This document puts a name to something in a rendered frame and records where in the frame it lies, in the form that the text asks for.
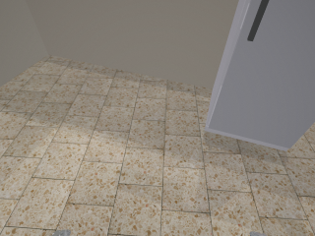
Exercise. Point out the fridge door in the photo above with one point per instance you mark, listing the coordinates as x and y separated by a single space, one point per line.
268 92

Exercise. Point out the handle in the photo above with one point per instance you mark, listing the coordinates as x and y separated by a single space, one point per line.
258 19

